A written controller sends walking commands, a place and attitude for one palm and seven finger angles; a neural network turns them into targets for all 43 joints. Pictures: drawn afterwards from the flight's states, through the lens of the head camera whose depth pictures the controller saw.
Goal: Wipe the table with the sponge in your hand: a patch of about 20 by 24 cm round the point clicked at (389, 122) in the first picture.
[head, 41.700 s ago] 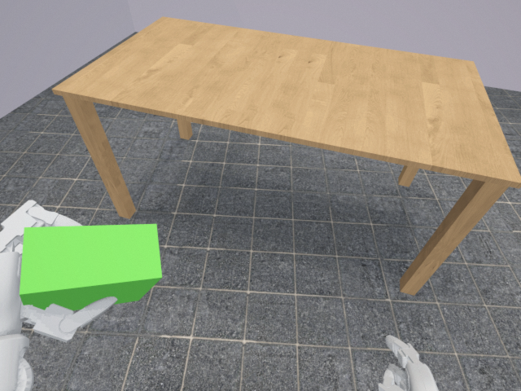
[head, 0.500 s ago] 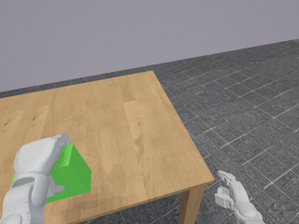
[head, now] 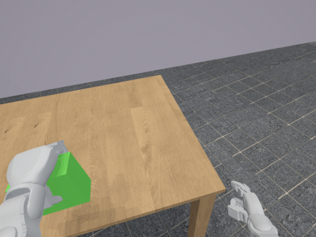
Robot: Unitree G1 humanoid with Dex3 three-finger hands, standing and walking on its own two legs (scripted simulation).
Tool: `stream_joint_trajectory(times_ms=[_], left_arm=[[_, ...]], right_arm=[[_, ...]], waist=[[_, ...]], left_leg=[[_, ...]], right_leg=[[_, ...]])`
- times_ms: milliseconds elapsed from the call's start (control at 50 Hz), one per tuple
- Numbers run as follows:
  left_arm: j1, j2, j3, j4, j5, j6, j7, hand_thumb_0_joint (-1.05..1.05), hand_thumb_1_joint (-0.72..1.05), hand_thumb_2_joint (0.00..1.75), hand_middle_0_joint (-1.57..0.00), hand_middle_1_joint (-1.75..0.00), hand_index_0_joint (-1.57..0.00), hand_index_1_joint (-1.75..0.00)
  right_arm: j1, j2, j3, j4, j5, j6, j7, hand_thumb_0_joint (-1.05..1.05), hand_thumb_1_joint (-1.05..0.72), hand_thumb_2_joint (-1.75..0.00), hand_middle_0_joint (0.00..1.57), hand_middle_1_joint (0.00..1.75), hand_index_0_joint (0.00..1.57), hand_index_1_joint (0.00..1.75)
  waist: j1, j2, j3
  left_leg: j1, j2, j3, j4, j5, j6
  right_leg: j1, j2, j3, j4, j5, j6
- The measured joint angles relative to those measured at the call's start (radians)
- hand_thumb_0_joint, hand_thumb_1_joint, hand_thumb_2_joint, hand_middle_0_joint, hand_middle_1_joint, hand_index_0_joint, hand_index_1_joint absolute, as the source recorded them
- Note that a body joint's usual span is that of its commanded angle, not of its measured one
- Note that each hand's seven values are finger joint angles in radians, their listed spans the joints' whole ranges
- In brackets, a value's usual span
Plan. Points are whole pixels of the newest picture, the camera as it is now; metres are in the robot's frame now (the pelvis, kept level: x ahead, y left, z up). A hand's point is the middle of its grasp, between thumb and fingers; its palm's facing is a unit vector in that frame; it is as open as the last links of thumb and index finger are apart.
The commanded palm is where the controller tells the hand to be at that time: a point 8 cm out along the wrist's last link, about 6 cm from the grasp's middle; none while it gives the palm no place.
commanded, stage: bring the sponge back beside the body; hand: left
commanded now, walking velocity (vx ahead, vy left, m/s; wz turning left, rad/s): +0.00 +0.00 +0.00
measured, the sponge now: (58, 189) +0.18 +0.29 +0.06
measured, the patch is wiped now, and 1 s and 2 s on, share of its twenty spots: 1.00 1.00 1.00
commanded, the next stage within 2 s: step back with the hand held close in 0.06 s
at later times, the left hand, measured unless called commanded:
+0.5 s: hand (67, 163) +0.20 +0.24 +0.15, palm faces +0.30 -0.87 -0.39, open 10.5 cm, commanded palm +0.15 +0.29 +0.17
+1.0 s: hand (39, 174) +0.16 +0.28 +0.15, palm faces +0.40 -0.81 -0.43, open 10.5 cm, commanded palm +0.12 +0.31 +0.17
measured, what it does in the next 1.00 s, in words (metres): stands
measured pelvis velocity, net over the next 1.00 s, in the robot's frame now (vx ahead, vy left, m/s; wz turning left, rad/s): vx -0.03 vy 0.02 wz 0.02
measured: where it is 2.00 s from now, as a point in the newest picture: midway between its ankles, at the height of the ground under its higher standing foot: outside the picture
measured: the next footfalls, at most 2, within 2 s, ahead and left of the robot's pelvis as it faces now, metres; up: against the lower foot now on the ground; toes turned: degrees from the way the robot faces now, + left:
right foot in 1.08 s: -0.05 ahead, -0.12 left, +0.00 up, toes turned +2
left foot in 1.46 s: -0.12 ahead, +0.15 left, +0.00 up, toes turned +2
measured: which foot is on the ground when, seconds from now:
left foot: down 0.00-1.00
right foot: down 0.00-0.90, up 0.92-1.00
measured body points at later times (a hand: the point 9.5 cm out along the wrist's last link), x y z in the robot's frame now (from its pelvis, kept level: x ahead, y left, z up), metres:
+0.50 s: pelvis +0.00 +0.01 -0.01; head +0.01 +0.03 +0.44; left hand +0.18 +0.28 +0.17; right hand +0.17 -0.24 -0.09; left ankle +0.01 +0.09 -0.74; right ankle +0.02 -0.11 -0.74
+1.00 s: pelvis -0.03 +0.02 -0.02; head -0.04 +0.05 +0.43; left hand +0.14 +0.32 +0.18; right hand +0.15 -0.21 -0.08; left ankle +0.01 +0.09 -0.74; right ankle -0.03 -0.11 -0.73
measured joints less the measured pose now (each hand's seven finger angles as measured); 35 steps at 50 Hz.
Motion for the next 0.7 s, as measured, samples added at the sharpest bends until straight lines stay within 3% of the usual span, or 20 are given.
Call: stream_joint_trajectory(times_ms=[80, 200, 220, 240, 260, 280, 320, 360, 400, 460, 600, 700], left_arm=[[-0.004, -0.013, -0.009, 0.001, -0.004, 0.019, -0.018, -0.01, -0.53, 1.05, -0.69, -1.30, -0.71, -1.30], [0.015, -0.005, -0.034, -0.020, 0.015, -0.016, -0.026, -0.01, -0.53, 1.05, -0.69, -1.30, -0.71, -1.30], [0.004, -0.017, 0.012, -0.018, -0.164, -0.057, -0.009, -0.01, -0.53, 1.05, -0.69, -1.30, -0.71, -1.29], [-0.001, -0.033, 0.075, -0.009, -0.374, -0.125, 0.004, -0.01, -0.53, 1.05, -0.69, -1.30, -0.71, -1.29], [0.003, -0.044, 0.125, 0.001, -0.531, -0.189, 0.017, -0.01, -0.53, 1.05, -0.69, -1.30, -0.71, -1.29], [0.012, -0.054, 0.165, 0.004, -0.646, -0.238, 0.030, -0.01, -0.53, 1.05, -0.69, -1.30, -0.71, -1.29], [0.038, -0.071, 0.223, -0.028, -0.794, -0.303, 0.056, -0.01, -0.54, 1.05, -0.69, -1.30, -0.71, -1.29], [0.076, -0.091, 0.259, -0.086, -0.870, -0.352, 0.084, -0.01, -0.54, 1.05, -0.69, -1.30, -0.71, -1.30], [0.123, -0.113, 0.275, -0.156, -0.909, -0.388, 0.107, -0.01, -0.53, 1.05, -0.69, -1.30, -0.71, -1.30], [0.189, -0.122, 0.287, -0.238, -0.933, -0.429, 0.123, -0.01, -0.53, 1.05, -0.68, -1.30, -0.71, -1.30], [0.225, -0.075, 0.357, -0.225, -0.936, -0.467, 0.141, -0.01, -0.54, 1.05, -0.69, -1.30, -0.71, -1.30], [0.196, -0.103, 0.363, -0.159, -0.928, -0.464, 0.154, -0.01, -0.54, 1.05, -0.69, -1.31, -0.71, -1.30]], right_arm=[[-0.003, -0.004, 0.001, -0.006, 0.001, -0.004, -0.003, 0.01, -0.90, -0.90, 0.20, 0.30, 0.20, 0.30], [0.002, -0.005, 0.001, -0.010, -0.007, -0.007, -0.006, 0.01, -0.90, -0.90, 0.20, 0.30, 0.20, 0.30], [0.016, -0.006, -0.002, -0.044, -0.005, -0.001, -0.009, 0.01, -0.90, -0.90, 0.20, 0.30, 0.20, 0.30], [0.035, -0.004, 0.001, -0.081, -0.012, -0.011, -0.013, 0.01, -0.90, -0.90, 0.20, 0.30, 0.20, 0.30], [0.050, 0.001, 0.008, -0.110, -0.018, -0.025, -0.015, 0.01, -0.90, -0.90, 0.20, 0.30, 0.20, 0.30], [0.066, 0.010, 0.013, -0.134, -0.019, -0.034, -0.016, 0.01, -0.90, -0.90, 0.20, 0.30, 0.20, 0.30], [0.101, 0.028, 0.022, -0.166, -0.019, -0.048, -0.019, 0.01, -0.90, -0.90, 0.20, 0.30, 0.20, 0.30], [0.136, 0.037, 0.027, -0.171, -0.022, -0.055, -0.025, 0.01, -0.90, -0.90, 0.20, 0.30, 0.21, 0.30], [0.170, 0.034, 0.021, -0.162, -0.026, -0.056, -0.030, 0.01, -0.90, -0.90, 0.20, 0.30, 0.21, 0.30], [0.213, 0.019, -0.002, -0.131, -0.030, -0.057, -0.036, 0.01, -0.90, -0.90, 0.20, 0.30, 0.21, 0.30], [0.280, 0.005, -0.048, -0.074, -0.028, -0.063, -0.049, 0.01, -0.90, -0.90, 0.20, 0.30, 0.20, 0.30], [0.284, 0.012, -0.041, -0.073, -0.023, -0.084, -0.050, 0.01, -0.90, -0.90, 0.20, 0.30, 0.20, 0.30]], waist=[[-0.005, 0.002, 0.002], [-0.002, 0.000, 0.003], [-0.002, 0.001, 0.010], [-0.006, -0.003, 0.012], [-0.015, -0.013, 0.012], [-0.028, -0.028, 0.014], [-0.053, -0.066, 0.018], [-0.075, -0.101, 0.018], [-0.096, -0.123, 0.012], [-0.120, -0.133, -0.004], [-0.139, -0.116, -0.045], [-0.144, -0.102, -0.065]], left_leg=[[-0.003, -0.003, -0.002, -0.003, 0.004, 0.002], [-0.002, -0.005, -0.002, -0.002, 0.001, 0.003], [-0.008, -0.004, -0.007, 0.006, -0.001, 0.003], [-0.029, -0.002, -0.011, 0.019, -0.004, 0.003], [-0.052, -0.001, -0.014, 0.030, -0.007, 0.002], [-0.074, 0.000, -0.018, 0.039, -0.007, 0.000], [-0.115, 0.001, -0.025, 0.059, -0.010, -0.004], [-0.150, 0.003, -0.027, 0.083, -0.019, -0.006], [-0.180, 0.000, -0.026, 0.107, -0.031, -0.004], [-0.215, -0.008, -0.022, 0.140, -0.046, 0.004], [-0.256, -0.020, -0.014, 0.180, -0.061, 0.019], [-0.284, -0.015, -0.013, 0.204, -0.063, 0.020]], right_leg=[[-0.004, -0.003, -0.002, 0.000, 0.001, 0.002], [-0.002, -0.004, -0.002, 0.003, -0.003, 0.002], [-0.004, -0.003, -0.006, 0.002, -0.003, 0.003], [-0.018, -0.001, -0.011, 0.005, -0.002, 0.003], [-0.039, 0.000, -0.015, 0.012, -0.002, 0.002], [-0.060, 0.001, -0.019, 0.019, -0.002, 0.001], [-0.098, 0.003, -0.027, 0.036, -0.006, 0.000], [-0.132, 0.004, -0.030, 0.058, -0.014, 0.000], [-0.162, 0.003, -0.030, 0.083, -0.026, 0.003], [-0.200, -0.006, -0.028, 0.124, -0.046, 0.013], [-0.244, -0.017, -0.022, 0.169, -0.065, 0.028], [-0.264, -0.012, -0.023, 0.177, -0.058, 0.029]])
